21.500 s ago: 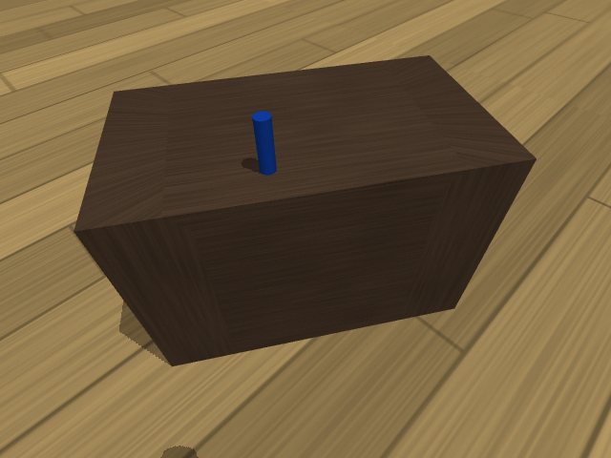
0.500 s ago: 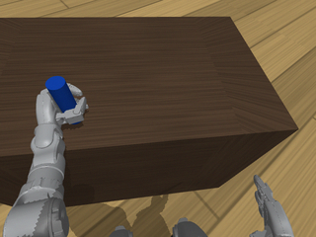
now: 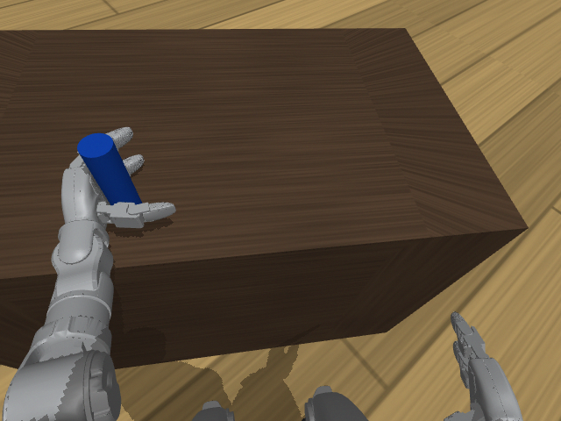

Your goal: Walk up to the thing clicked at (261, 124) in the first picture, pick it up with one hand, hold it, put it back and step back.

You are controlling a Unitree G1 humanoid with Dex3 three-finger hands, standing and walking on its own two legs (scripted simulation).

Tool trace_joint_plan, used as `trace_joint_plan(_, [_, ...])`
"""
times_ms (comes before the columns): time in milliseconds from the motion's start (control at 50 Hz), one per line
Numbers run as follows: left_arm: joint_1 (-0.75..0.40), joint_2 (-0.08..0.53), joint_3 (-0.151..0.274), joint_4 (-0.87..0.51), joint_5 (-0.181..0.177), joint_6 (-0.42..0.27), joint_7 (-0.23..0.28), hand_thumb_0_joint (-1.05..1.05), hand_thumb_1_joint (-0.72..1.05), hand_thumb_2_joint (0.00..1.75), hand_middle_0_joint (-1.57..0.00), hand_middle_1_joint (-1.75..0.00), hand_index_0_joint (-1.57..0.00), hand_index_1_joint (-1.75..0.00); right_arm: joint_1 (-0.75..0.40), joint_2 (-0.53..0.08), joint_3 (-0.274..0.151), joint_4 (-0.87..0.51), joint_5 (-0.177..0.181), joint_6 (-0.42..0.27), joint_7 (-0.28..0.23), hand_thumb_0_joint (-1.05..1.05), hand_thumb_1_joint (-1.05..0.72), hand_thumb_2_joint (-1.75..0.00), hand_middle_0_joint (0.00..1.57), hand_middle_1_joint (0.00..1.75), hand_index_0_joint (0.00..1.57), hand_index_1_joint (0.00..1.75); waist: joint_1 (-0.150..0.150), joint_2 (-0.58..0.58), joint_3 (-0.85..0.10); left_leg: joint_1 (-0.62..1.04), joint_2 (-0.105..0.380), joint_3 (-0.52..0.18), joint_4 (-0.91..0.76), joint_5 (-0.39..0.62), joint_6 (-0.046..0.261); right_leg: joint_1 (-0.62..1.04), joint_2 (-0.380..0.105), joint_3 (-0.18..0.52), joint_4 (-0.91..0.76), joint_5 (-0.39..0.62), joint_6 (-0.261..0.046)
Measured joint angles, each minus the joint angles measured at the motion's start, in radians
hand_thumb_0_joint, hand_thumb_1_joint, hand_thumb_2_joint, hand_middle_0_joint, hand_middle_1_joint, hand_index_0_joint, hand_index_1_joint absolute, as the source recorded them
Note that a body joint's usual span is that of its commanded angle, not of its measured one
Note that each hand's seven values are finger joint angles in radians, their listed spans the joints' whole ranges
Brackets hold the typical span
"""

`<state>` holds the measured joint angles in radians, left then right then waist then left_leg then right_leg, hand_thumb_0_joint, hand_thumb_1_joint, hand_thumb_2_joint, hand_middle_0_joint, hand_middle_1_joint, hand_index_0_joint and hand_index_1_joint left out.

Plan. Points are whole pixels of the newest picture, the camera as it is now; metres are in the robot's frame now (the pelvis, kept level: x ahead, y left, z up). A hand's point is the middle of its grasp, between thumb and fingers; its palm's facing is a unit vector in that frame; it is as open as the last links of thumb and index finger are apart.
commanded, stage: withdraw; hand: left
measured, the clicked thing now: (115, 181) +0.46 +0.20 +0.07
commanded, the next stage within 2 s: rise in 0.38 s
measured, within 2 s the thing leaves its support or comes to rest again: neither
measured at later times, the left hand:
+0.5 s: hand (27, 118) +0.47 +0.26 +0.17, palm faces +0.15 -0.99 -0.03, open 17.3 cm
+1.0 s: hand out of the picture +0.39 +0.33 +0.15, palm faces +0.37 -0.86 -0.34, open 17.6 cm
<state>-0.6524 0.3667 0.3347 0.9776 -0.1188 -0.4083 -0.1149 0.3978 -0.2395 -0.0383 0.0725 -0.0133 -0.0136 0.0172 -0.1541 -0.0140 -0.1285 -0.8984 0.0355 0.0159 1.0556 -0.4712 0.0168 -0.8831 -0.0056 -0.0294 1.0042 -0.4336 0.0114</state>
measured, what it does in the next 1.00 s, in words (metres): rises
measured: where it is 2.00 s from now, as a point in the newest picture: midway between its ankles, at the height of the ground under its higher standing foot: outside the picture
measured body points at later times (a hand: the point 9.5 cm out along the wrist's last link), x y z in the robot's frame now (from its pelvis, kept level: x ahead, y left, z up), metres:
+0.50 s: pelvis +0.01 +0.00 +0.02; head +0.07 +0.02 +0.47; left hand +0.46 +0.31 +0.17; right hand +0.16 -0.27 -0.02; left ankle +0.02 +0.11 -0.67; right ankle +0.03 -0.13 -0.67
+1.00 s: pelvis +0.03 +0.01 +0.05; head +0.06 +0.01 +0.50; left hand +0.37 +0.38 +0.17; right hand +0.18 -0.25 -0.02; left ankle +0.02 +0.11 -0.67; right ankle +0.03 -0.13 -0.67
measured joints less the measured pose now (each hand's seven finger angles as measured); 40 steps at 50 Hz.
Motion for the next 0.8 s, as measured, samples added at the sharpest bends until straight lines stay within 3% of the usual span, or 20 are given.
trace_joint_plan(120, [0.002, 0.003, 0.007, -0.003, 0.001, 0.000, -0.002, 0.00, -0.37, 0.20, -0.38, -0.27, -0.38, -0.26, -0.002, -0.004, -0.004, -0.001, 0.001, 0.004, 0.000, -0.01, 0.51, -0.05, 0.06, 0.06, 0.06, 0.05, -0.001, -0.001, 0.003, 0.003, 0.000, 0.000, -0.002, 0.000, -0.001, 0.002, 0.000, 0.000, 0.000, -0.001, -0.001])
trace_joint_plan(260, [-0.007, 0.048, 0.048, -0.037, -0.002, 0.031, -0.013, -0.01, -0.45, 0.11, -0.18, -0.13, -0.18, -0.12, -0.005, -0.020, -0.026, 0.001, 0.012, 0.016, -0.015, -0.01, 0.52, -0.05, 0.06, 0.06, 0.06, 0.05, -0.003, -0.004, 0.009, 0.038, 0.002, 0.003, -0.024, 0.004, -0.003, 0.035, 0.003, 0.003, -0.021, 0.003, -0.002])
trace_joint_plan(380, [-0.052, 0.129, 0.079, -0.049, -0.015, 0.106, -0.062, -0.01, -0.50, 0.07, -0.10, -0.08, -0.11, -0.07, -0.020, -0.021, -0.023, 0.067, 0.027, 0.021, -0.034, -0.01, 0.52, -0.05, 0.05, 0.06, 0.06, 0.05, 0.012, 0.002, 0.001, 0.105, 0.004, 0.002, -0.078, 0.019, -0.006, 0.103, 0.006, 0.001, -0.078, 0.020, -0.003])
trace_joint_plan(520, [-0.117, 0.230, 0.072, 0.032, -0.041, 0.216, -0.154, -0.01, -0.53, 0.03, -0.08, -0.06, -0.09, -0.03, -0.052, -0.020, 0.001, 0.211, 0.054, 0.000, -0.054, -0.01, 0.53, -0.05, 0.05, 0.06, 0.06, 0.05, 0.042, 0.024, -0.017, 0.177, -0.001, 0.006, -0.147, 0.041, -0.001, 0.176, 0.002, 0.004, -0.147, 0.042, 0.000])
trace_joint_plan(580, [-0.124, 0.266, 0.049, 0.057, 0.029, 0.262, -0.134, -0.01, -0.54, 0.03, -0.07, -0.05, -0.08, -0.03, -0.064, -0.014, 0.010, 0.234, 0.061, 0.008, -0.059, -0.01, 0.54, -0.05, 0.05, 0.06, 0.06, 0.05, 0.053, 0.030, -0.001, 0.215, -0.007, 0.011, -0.183, 0.055, 0.001, 0.211, -0.002, 0.008, -0.178, 0.054, 0.003])
trace_joint_plan(680, [-0.123, 0.310, 0.049, 0.088, 0.096, 0.328, -0.065, -0.01, -0.56, 0.03, -0.07, -0.06, -0.08, -0.04, -0.066, -0.018, 0.004, 0.238, 0.070, 0.012, -0.063, -0.01, 0.55, -0.05, 0.05, 0.06, 0.06, 0.05, 0.065, 0.027, 0.025, 0.271, -0.014, 0.018, -0.246, 0.080, 0.003, 0.263, -0.008, 0.014, -0.233, 0.076, 0.006])
trace_joint_plan(800, [-0.064, 0.330, 0.055, 0.055, 0.123, 0.364, 0.005, -0.01, -0.58, 0.04, -0.07, -0.06, -0.07, -0.05, -0.045, -0.029, 0.002, 0.245, 0.079, -0.011, -0.060, -0.01, 0.54, -0.06, 0.05, 0.06, 0.06, 0.05, 0.085, 0.014, 0.026, 0.316, -0.015, 0.016, -0.293, 0.094, 0.001, 0.311, -0.007, 0.011, -0.286, 0.091, 0.006])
